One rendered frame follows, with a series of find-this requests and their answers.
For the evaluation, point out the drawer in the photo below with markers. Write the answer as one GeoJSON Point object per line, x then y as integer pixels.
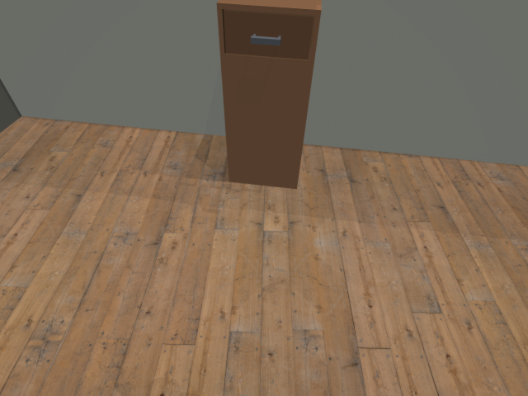
{"type": "Point", "coordinates": [295, 31]}

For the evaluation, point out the cabinet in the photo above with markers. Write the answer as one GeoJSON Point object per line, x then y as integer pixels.
{"type": "Point", "coordinates": [266, 101]}

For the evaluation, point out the handle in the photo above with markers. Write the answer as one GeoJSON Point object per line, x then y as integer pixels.
{"type": "Point", "coordinates": [262, 40]}

